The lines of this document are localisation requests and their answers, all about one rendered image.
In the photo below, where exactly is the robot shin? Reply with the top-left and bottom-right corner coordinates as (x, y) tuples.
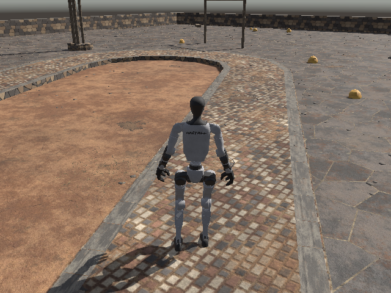
(202, 198), (211, 239)
(175, 200), (183, 243)

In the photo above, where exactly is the left robot upper arm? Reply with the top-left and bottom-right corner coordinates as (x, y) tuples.
(166, 122), (184, 155)

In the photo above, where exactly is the right robot upper arm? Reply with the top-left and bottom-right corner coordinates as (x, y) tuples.
(210, 123), (225, 157)

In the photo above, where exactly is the right robot shin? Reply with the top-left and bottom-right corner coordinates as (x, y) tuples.
(202, 198), (211, 239)

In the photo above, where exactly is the left robot shin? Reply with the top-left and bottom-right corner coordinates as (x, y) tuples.
(175, 200), (183, 243)

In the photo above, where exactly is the robot left forearm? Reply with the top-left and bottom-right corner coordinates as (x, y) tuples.
(158, 146), (171, 170)

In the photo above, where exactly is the robot right hand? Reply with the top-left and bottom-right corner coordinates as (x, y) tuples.
(221, 171), (235, 186)

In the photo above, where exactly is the robot left hand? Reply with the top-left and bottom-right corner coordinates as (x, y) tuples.
(156, 168), (170, 182)

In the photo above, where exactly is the robot right forearm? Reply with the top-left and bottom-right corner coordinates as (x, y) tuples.
(220, 148), (232, 173)

